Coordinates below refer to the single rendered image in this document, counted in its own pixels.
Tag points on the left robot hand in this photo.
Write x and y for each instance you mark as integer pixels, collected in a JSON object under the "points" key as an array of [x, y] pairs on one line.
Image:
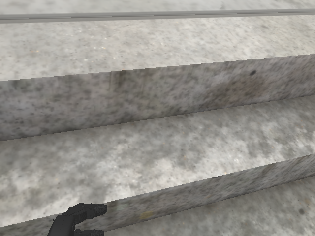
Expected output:
{"points": [[64, 224]]}

